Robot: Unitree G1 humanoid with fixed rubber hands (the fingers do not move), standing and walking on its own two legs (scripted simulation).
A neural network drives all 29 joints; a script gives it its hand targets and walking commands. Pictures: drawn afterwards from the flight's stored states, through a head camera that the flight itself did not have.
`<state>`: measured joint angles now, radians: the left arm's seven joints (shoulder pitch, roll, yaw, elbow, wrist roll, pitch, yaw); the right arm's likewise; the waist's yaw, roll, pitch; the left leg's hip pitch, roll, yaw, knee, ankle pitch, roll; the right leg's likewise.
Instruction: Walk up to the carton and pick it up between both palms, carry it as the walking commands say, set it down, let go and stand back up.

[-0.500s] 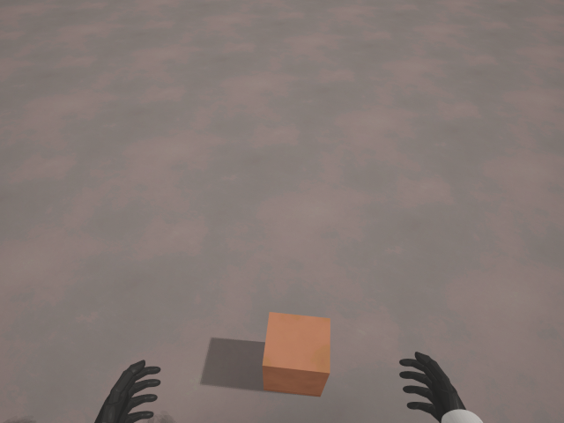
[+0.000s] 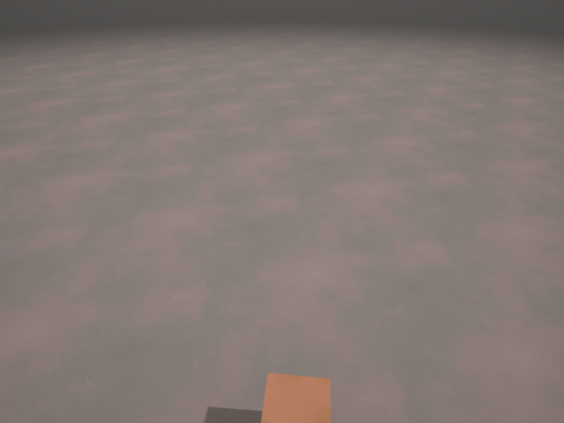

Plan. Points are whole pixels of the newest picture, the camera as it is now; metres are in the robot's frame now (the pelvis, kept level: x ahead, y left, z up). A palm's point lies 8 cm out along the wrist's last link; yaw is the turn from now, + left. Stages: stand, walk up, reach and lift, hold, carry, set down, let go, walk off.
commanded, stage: stand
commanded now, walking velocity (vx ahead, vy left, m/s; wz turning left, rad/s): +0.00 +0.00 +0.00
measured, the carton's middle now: out of the picture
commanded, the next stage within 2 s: none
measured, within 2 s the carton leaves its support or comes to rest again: neither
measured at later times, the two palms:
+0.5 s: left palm out of the picture +0.02 +0.30 -0.11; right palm out of the picture -0.01 -0.28 -0.12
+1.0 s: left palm out of the picture -0.01 +0.31 -0.12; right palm out of the picture +0.00 -0.27 -0.12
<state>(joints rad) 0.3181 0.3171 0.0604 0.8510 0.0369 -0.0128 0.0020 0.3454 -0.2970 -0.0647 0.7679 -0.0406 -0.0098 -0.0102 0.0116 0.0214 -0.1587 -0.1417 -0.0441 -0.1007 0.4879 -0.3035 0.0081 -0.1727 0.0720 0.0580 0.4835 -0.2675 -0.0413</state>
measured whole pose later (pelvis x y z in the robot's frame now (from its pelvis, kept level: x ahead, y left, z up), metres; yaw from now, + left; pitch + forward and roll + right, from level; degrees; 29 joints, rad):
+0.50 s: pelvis -0.04 +0.01 +0.00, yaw -1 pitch -3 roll +0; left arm 0.29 0.32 0.03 1.00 0.03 -0.02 -0.01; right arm 0.36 -0.32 -0.03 0.94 -0.03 -0.04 -0.01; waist 0.00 0.01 -0.10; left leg -0.19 -0.05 -0.08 0.50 -0.25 0.02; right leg -0.23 0.06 0.08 0.49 -0.21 -0.03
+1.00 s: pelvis -0.05 +0.02 +0.00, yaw -2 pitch -4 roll +0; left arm 0.25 0.33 0.00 1.09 0.02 -0.03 0.00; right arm 0.26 -0.32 -0.01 1.01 -0.01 -0.04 -0.01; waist 0.02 0.01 -0.04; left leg -0.17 -0.06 -0.06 0.46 -0.22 0.03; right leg -0.21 0.05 0.10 0.46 -0.18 -0.01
